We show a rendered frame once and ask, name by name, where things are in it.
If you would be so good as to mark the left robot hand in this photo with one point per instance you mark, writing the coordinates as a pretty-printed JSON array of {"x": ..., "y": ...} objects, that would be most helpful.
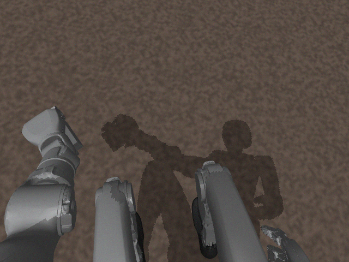
[{"x": 47, "y": 122}]

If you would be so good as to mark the right robot foot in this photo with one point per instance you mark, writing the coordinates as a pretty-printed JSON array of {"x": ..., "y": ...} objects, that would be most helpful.
[{"x": 207, "y": 251}]

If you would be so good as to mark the left robot arm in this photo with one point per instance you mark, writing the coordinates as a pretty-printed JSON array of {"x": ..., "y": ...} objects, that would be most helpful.
[{"x": 43, "y": 208}]

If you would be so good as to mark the right robot hand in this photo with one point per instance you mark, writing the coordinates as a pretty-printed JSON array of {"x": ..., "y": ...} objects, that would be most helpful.
[{"x": 290, "y": 250}]

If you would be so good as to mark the small box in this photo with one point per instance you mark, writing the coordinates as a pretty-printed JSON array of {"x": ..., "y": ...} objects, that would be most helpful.
[{"x": 73, "y": 138}]

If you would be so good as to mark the left robot foot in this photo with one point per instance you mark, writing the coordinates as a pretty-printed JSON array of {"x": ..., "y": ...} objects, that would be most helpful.
[{"x": 140, "y": 238}]

